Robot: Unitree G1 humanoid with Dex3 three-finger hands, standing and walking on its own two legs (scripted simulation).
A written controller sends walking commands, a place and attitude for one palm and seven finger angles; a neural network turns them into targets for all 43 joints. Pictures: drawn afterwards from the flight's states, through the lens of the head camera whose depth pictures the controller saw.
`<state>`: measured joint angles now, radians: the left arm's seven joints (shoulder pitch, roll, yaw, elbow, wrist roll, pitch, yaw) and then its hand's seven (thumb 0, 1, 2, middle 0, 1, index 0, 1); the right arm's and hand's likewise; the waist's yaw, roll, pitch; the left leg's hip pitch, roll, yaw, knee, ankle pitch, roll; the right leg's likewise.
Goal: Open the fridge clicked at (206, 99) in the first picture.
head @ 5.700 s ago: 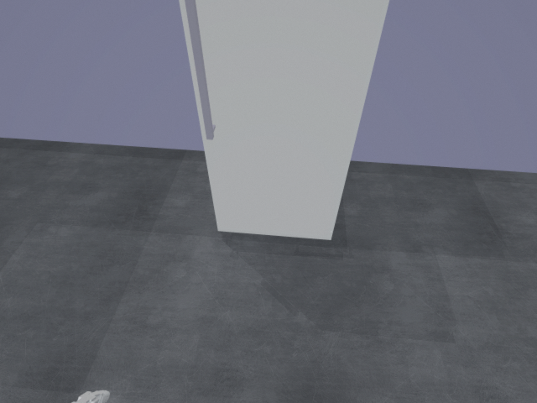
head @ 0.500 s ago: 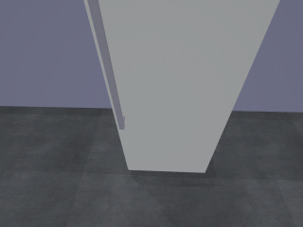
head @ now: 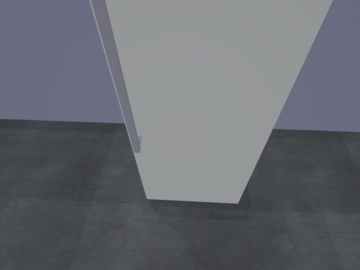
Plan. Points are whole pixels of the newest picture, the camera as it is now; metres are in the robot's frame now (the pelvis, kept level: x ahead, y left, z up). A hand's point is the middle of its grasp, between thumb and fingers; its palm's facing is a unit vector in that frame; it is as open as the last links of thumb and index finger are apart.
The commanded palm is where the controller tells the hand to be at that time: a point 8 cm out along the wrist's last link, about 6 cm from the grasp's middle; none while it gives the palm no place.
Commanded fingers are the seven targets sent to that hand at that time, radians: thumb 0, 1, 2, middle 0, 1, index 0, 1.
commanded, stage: look again from close up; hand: left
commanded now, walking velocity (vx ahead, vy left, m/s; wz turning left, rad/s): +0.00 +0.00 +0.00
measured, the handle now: (125, 90) +0.54 +0.19 +0.10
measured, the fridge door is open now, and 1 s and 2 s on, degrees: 0 0 0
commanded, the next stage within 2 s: shuffle to correct the standing spot in 0.44 s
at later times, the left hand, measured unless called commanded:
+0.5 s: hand out of the picture +0.03 +0.18 -0.17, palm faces +0.01 -0.97 -0.22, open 7.3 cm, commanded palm none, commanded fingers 0.00 0.90 0.90 -0.20 -0.30 -0.20 -0.30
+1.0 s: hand out of the picture +0.06 +0.19 -0.18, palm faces +0.00 -0.98 -0.18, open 7.3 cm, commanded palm none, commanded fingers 0.00 0.90 0.90 -0.20 -0.30 -0.20 -0.30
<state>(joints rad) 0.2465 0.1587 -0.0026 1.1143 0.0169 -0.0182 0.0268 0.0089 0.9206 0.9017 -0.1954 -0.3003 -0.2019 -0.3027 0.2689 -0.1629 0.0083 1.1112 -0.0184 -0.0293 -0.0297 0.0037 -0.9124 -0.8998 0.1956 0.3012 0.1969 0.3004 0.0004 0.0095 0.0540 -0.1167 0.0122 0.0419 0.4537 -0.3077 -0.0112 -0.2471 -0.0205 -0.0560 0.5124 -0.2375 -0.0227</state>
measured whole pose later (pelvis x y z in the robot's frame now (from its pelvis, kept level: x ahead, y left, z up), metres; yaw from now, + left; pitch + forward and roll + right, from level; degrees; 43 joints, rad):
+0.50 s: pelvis +0.00 -0.01 +0.00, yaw +0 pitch -2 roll +1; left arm 0.22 0.19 0.00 1.09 0.02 -0.01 0.02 0.00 0.91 0.90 -0.20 -0.30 -0.20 -0.30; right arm 0.26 -0.18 0.01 1.12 -0.02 -0.02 -0.02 0.00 -0.91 -0.90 0.20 0.30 0.20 0.30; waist 0.00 0.00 0.06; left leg -0.11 0.03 0.03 0.43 -0.29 -0.03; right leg -0.24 0.00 -0.07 0.48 -0.21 -0.04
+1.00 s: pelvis +0.05 +0.02 +0.00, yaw +0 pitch +0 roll +0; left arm 0.27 0.15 0.04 1.08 0.03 0.01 0.01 0.02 0.93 0.90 -0.20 -0.30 -0.20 -0.30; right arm 0.45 -0.10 0.02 1.13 -0.04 -0.06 -0.03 0.00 -0.91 -0.90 0.20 0.30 0.20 0.30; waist -0.04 0.00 0.07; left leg -0.06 0.01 0.05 0.45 -0.39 0.02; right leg -0.41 -0.02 -0.10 0.87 -0.50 -0.06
